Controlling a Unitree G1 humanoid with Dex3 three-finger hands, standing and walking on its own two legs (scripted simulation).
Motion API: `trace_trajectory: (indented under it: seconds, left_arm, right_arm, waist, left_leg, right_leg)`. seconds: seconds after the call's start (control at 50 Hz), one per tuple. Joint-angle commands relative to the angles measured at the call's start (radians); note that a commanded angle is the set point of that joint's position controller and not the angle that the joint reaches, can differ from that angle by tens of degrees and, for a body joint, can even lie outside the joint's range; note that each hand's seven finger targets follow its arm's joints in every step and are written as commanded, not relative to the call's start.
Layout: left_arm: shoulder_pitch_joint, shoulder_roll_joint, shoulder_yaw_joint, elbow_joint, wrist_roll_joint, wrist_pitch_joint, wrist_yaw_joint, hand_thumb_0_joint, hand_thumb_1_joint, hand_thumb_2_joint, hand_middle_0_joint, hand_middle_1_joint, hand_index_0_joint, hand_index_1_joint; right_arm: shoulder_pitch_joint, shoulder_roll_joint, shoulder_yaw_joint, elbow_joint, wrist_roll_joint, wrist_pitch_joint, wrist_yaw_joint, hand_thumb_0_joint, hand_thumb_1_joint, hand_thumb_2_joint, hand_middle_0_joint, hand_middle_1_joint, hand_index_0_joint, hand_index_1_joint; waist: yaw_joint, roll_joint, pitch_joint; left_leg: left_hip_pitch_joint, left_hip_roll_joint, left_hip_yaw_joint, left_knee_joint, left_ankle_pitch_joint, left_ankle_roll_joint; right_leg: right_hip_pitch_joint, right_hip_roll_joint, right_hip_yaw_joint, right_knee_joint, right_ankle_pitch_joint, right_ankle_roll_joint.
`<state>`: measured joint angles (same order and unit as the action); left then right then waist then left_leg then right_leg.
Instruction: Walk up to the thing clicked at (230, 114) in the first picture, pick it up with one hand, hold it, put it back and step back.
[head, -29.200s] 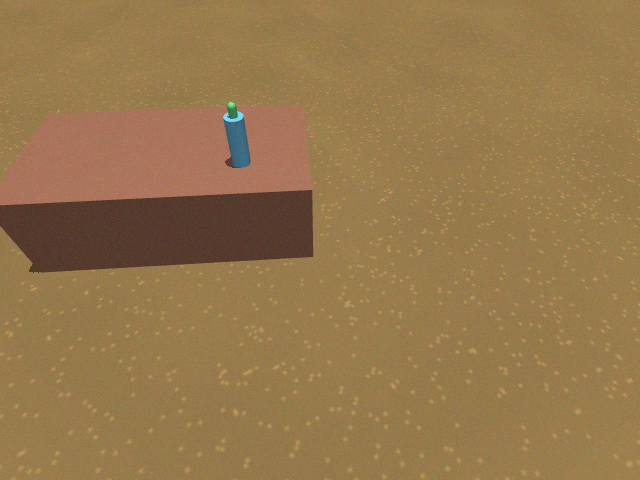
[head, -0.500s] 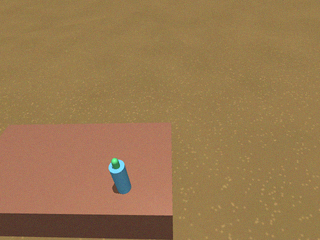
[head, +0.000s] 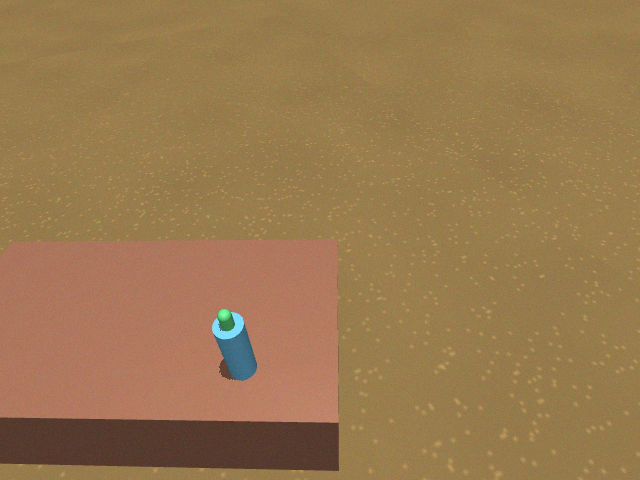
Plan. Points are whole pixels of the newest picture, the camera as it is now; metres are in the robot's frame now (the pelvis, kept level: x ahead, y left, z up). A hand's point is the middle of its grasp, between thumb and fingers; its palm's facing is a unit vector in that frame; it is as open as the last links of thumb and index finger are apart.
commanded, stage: home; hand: left
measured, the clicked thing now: (234, 342) +0.49 +0.23 -0.30
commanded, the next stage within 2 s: stand in 0.36 s
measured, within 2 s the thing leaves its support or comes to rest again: neither
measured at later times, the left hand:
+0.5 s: hand out of the picture +0.08 +0.26 -0.15, palm faces -0.02 -0.93 -0.37, open 17.4 cm
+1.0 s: hand out of the picture +0.11 +0.25 -0.15, palm faces +0.00 -0.93 -0.36, open 8.2 cm
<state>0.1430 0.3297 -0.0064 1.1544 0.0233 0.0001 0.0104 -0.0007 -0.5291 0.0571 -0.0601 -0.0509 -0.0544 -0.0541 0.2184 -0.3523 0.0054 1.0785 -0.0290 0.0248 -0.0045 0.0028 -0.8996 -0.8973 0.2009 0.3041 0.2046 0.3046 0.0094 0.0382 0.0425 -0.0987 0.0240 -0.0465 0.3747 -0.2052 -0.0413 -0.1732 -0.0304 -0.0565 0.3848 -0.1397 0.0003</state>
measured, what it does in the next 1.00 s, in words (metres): stands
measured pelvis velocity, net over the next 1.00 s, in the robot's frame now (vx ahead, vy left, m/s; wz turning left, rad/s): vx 0.03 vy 0.00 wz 0.00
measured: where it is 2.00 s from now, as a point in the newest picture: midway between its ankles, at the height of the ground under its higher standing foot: outside the picture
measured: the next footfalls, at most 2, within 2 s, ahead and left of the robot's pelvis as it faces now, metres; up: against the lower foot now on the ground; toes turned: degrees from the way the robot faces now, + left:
none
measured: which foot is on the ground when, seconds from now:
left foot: down 0.00-1.00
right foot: down 0.00-1.00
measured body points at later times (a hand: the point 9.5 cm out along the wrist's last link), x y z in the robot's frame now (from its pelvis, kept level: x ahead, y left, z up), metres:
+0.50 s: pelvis +0.01 +0.01 +0.00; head +0.01 -0.01 +0.45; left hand +0.08 +0.31 -0.12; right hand +0.07 -0.29 -0.15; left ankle +0.01 +0.15 -0.74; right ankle +0.05 -0.12 -0.74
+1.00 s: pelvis +0.03 +0.00 +0.00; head +0.04 -0.01 +0.45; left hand +0.11 +0.30 -0.12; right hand +0.11 -0.29 -0.14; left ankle +0.01 +0.15 -0.74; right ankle +0.05 -0.12 -0.74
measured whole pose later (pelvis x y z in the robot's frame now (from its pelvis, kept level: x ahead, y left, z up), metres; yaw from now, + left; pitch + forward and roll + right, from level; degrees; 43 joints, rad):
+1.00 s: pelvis +0.03 +0.00 +0.00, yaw +0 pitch -3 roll +0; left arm 0.07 0.32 0.00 1.16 0.01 0.00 0.00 0.01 0.75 0.86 -0.21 -0.29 -0.20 -0.30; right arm 0.12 -0.36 0.01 1.10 -0.02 0.00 -0.01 0.00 -0.90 -0.90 0.20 0.30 0.21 0.30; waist 0.01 0.04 0.05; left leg -0.05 0.02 -0.04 0.31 -0.22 -0.04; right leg -0.13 -0.03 -0.06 0.35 -0.17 0.01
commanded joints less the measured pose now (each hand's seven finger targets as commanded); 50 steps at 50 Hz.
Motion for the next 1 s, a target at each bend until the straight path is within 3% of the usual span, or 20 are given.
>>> trace_trajectory:
  seconds: [0.0,0.06,0.28,0.36,0.44,0.48,0.5,0.56,0.6,0.66,0.7,0.8,0.94,0.98]
  left_arm:
    - [-0.055,0.231,0.04,-0.051,-0.004,-0.02,0.014,0.0,-0.562,0.049,-0.048,-0.052,-0.048,-0.052]
    - [-0.063,0.233,0.041,-0.049,-0.005,-0.021,0.013,0.0,-0.555,0.053,-0.049,-0.053,-0.048,-0.053]
    - [-0.069,0.231,0.042,-0.039,-0.009,-0.017,0.006,0.0,-0.57,0.044,-0.047,-0.051,-0.047,-0.051]
    - [-0.081,0.223,0.041,-0.047,-0.009,-0.022,0.007,0.0,-0.557,0.051,-0.048,-0.053,-0.048,-0.053]
    - [-0.076,0.221,0.039,-0.041,-0.009,-0.023,0.007,0.0,-0.561,0.049,-0.048,-0.052,-0.047,-0.052]
    - [-0.086,0.224,0.043,-0.043,-0.009,-0.022,0.007,0.0,-0.401,0.209,-0.2,-0.212,-0.2,-0.212]
    - [-0.08,0.227,0.043,-0.042,-0.01,-0.023,0.007,0.0,-0.321,0.289,-0.2,-0.292,-0.2,-0.292]
    - [-0.083,0.226,0.044,-0.041,-0.011,-0.023,0.006,0.0,-0.081,0.529,-0.2,-0.3,-0.2,-0.301]
    - [-0.084,0.223,0.045,-0.044,-0.011,-0.026,0.006,0.0,0.079,0.689,-0.2,-0.3,-0.2,-0.301]
    - [-0.083,0.228,0.046,-0.038,-0.012,-0.025,0.006,0.0,0.319,0.9,-0.2,-0.3,-0.2,-0.301]
    - [-0.092,0.227,0.047,-0.044,-0.012,-0.024,0.006,0.0,0.479,0.9,-0.2,-0.3,-0.2,-0.301]
    - [-0.1,0.223,0.047,-0.042,-0.014,-0.023,0.008,0.0,0.879,0.9,-0.2,-0.3,-0.2,-0.301]
    - [-0.1,0.22,0.049,-0.046,-0.013,-0.024,0.008,0.0,0.9,0.9,-0.2,-0.3,-0.2,-0.301]
    - [-0.097,0.216,0.048,-0.043,-0.014,-0.024,0.008,0.0,0.9,0.9,-0.2,-0.3,-0.2,-0.301]
  right_arm:
    - [-0.042,-0.183,-0.036,-0.056,0.008,-0.025,-0.015,0.0,-0.897,-0.901,0.2,0.301,0.2,0.301]
    - [-0.041,-0.187,-0.037,-0.055,0.008,-0.029,-0.015,0.0,-0.897,-0.901,0.2,0.301,0.2,0.301]
    - [-0.049,-0.192,-0.034,-0.038,0.009,-0.033,-0.015,0.0,-0.897,-0.901,0.2,0.301,0.2,0.301]
    - [-0.069,-0.195,-0.036,-0.04,0.008,-0.037,-0.015,0.0,-0.897,-0.901,0.2,0.301,0.2,0.301]
    - [-0.078,-0.197,-0.037,-0.035,0.009,-0.036,-0.015,0.0,-0.897,-0.901,0.2,0.301,0.2,0.301]
    - [-0.073,-0.198,-0.036,-0.033,0.01,-0.036,-0.014,0.0,-0.9,-0.9,0.2,0.3,0.2,0.3]
    - [-0.078,-0.197,-0.036,-0.032,0.01,-0.037,-0.014,0.0,-0.9,-0.9,0.2,0.3,0.2,0.3]
    - [-0.079,-0.196,-0.035,-0.028,0.01,-0.035,-0.012,0.0,-0.9,-0.9,0.2,0.3,0.2,0.3]
    - [-0.087,-0.2,-0.036,-0.03,0.011,-0.039,-0.014,0.0,-0.9,-0.9,0.2,0.3,0.2,0.3]
    - [-0.094,-0.202,-0.035,-0.025,0.011,-0.039,-0.017,0.0,-0.9,-0.9,0.2,0.3,0.2,0.3]
    - [-0.095,-0.203,-0.032,-0.026,0.013,-0.042,-0.017,0.0,-0.9,-0.9,0.2,0.3,0.2,0.3]
    - [-0.104,-0.202,-0.032,-0.022,0.014,-0.04,-0.02,0.0,-0.9,-0.9,0.2,0.3,0.2,0.3]
    - [-0.11,-0.207,-0.034,-0.024,0.013,-0.041,-0.02,0.0,-0.9,-0.9,0.2,0.3,0.2,0.3]
    - [-0.12,-0.206,-0.033,-0.023,0.014,-0.04,-0.02,0.0,-0.9,-0.9,0.2,0.3,0.2,0.3]
  waist:
    - [0.008,-0.02,0.004]
    - [0.003,-0.026,-0.022]
    - [0.001,-0.03,0.006]
    - [0.002,-0.025,-0.034]
    - [-0.001,-0.029,-0.029]
    - [-0.005,-0.033,-0.018]
    - [0.0,-0.037,-0.029]
    - [-0.002,-0.034,-0.03]
    - [-0.002,-0.031,-0.056]
    - [-0.002,-0.034,-0.062]
    - [-0.005,-0.022,-0.073]
    - [-0.007,-0.036,-0.087]
    - [-0.006,-0.033,-0.096]
    - [-0.002,-0.031,-0.077]
  left_leg:
    - [-0.114,0.062,-0.059,-0.095,-0.042,0.044]
    - [-0.093,0.071,-0.061,-0.092,-0.001,0.049]
    - [-0.122,0.071,-0.062,-0.116,-0.055,0.049]
    - [-0.09,0.079,-0.063,-0.106,0.026,0.05]
    - [-0.074,0.081,-0.06,-0.101,0.03,0.053]
    - [-0.093,0.078,-0.058,-0.11,0.029,0.049]
    - [-0.076,0.078,-0.06,-0.11,0.041,0.049]
    - [-0.077,0.08,-0.057,-0.105,0.036,0.049]
    - [-0.06,0.085,-0.058,-0.104,0.097,0.048]
    - [-0.039,0.088,-0.057,-0.101,0.114,0.047]
    - [-0.042,0.093,-0.056,-0.105,0.169,0.042]
    - [-0.015,0.096,-0.05,-0.1,0.206,0.041]
    - [-0.004,0.102,-0.044,-0.092,0.266,0.041]
    - [-0.006,0.099,-0.045,-0.099,0.212,0.041]
  right_leg:
    - [0.029,-0.094,0.121,-0.107,-0.158,-0.008]
    - [0.046,-0.1,0.123,-0.099,-0.11,-0.014]
    - [0.042,-0.093,0.12,-0.089,-0.12,-0.012]
    - [0.068,-0.095,0.112,-0.076,-0.032,-0.013]
    - [0.061,-0.099,0.113,-0.087,-0.025,-0.012]
    - [0.07,-0.097,0.112,-0.086,-0.023,-0.01]
    - [0.07,-0.098,0.112,-0.086,-0.021,-0.012]
    - [0.075,-0.1,0.114,-0.091,-0.027,-0.011]
    - [0.103,-0.104,0.11,-0.076,0.056,-0.013]
    - [0.101,-0.107,0.109,-0.075,0.091,-0.014]
    - [0.128,-0.108,0.103,-0.061,0.159,-0.014]
    - [0.133,-0.11,0.096,-0.059,0.195,-0.013]
    - [0.152,-0.114,0.09,-0.052,0.257,-0.016]
    - [0.137,-0.112,0.09,-0.068,0.212,-0.012]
